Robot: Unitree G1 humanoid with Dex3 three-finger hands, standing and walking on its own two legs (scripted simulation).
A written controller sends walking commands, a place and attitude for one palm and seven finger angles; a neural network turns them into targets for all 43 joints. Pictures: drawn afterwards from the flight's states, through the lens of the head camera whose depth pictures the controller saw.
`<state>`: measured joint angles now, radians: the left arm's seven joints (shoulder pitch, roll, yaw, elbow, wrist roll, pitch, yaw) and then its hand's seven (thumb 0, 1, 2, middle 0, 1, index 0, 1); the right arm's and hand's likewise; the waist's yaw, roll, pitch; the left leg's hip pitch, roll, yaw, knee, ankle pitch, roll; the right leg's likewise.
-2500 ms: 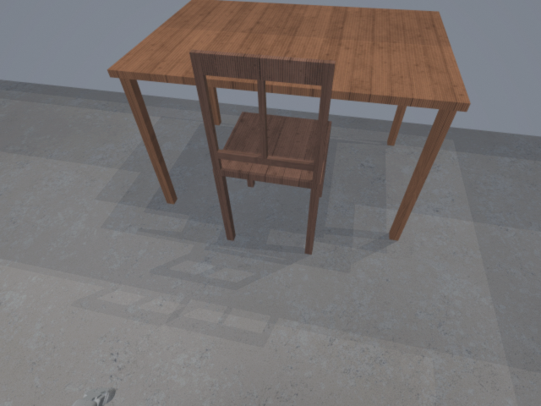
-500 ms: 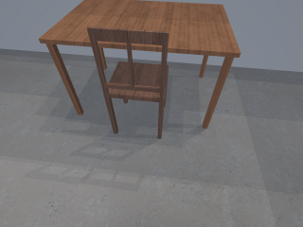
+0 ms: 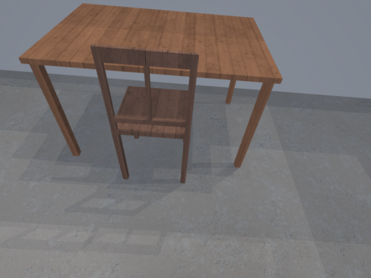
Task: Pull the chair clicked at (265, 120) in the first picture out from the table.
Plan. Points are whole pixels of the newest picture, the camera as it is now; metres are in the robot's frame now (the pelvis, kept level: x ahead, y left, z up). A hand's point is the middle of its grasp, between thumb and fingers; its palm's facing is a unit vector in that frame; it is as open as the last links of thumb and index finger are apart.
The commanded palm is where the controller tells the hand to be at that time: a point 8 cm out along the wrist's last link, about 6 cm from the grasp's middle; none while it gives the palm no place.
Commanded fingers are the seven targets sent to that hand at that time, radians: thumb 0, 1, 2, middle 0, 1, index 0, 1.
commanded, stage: take the last steps up to it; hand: left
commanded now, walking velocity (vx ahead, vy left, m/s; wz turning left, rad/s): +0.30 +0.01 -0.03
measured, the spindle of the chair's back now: (148, 94) +0.84 +0.18 -0.10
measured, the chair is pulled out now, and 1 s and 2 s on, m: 0.00 0.00 0.00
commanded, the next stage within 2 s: come to a stop and stand still in 0.76 s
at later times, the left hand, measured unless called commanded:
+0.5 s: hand (131, 234) +0.27 +0.15 -0.17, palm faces +0.08 -0.98 -0.20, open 7.1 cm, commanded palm none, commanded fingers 0.00 0.90 0.90 -0.20 -0.30 -0.20 -0.30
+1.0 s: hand (125, 212) +0.34 +0.18 -0.17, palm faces +0.09 -0.98 -0.17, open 7.4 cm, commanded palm none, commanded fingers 0.00 0.90 0.90 -0.20 -0.30 -0.20 -0.30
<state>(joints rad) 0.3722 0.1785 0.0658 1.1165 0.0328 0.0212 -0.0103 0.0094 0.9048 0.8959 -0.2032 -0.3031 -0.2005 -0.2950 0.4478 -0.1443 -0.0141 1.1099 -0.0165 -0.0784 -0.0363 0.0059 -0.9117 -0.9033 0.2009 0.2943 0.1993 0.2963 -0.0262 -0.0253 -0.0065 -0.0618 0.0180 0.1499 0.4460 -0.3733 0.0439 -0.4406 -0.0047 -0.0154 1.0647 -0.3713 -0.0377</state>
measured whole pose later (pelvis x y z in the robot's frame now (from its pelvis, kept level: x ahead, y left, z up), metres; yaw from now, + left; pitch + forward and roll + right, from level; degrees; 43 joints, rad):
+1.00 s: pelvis +0.34 +0.01 +0.00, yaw +1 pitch -1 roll +1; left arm 0.28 0.16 0.05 1.08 0.02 0.00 0.02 0.01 0.91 0.90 -0.20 -0.30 -0.20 -0.29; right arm 0.24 -0.14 -0.01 1.06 -0.02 -0.04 -0.04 0.00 -0.95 -0.90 0.20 0.29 0.20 0.30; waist 0.01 -0.04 0.06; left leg -0.19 0.02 0.14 0.42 -0.22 0.02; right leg -0.41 -0.06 -0.05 0.81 -0.33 0.00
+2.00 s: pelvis +0.25 +0.05 -0.01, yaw +2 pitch -3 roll +1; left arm 0.39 0.15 0.03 1.00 0.03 0.04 0.01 0.01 0.90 0.90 -0.20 -0.30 -0.20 -0.30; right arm 0.32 -0.19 -0.03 1.00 -0.02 0.04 -0.01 0.01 -0.91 -0.90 0.20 0.29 0.20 0.30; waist 0.01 0.00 0.03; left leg -0.27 -0.05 0.10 0.54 -0.23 0.08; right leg -0.36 -0.02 0.05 0.60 -0.27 -0.02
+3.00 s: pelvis +0.29 +0.02 +0.01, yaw +2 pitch -1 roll +0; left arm 0.31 0.15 -0.01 1.08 0.01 -0.02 0.03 0.01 0.92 0.90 -0.20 -0.30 -0.20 -0.30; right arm 0.25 -0.16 0.02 1.12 0.00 -0.01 -0.02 0.01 -0.92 -0.90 0.20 0.29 0.20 0.30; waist -0.01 -0.01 0.02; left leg -0.18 0.00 0.07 0.40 -0.21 0.02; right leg -0.19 0.03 0.02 0.42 -0.21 -0.03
